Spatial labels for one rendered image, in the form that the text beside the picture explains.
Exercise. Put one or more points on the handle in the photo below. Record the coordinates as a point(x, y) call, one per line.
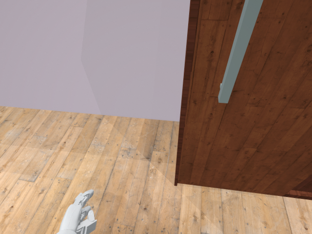
point(244, 31)

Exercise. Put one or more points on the wardrobe door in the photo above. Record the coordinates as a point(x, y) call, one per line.
point(305, 185)
point(261, 140)

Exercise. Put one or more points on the robot left hand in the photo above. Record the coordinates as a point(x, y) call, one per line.
point(75, 214)

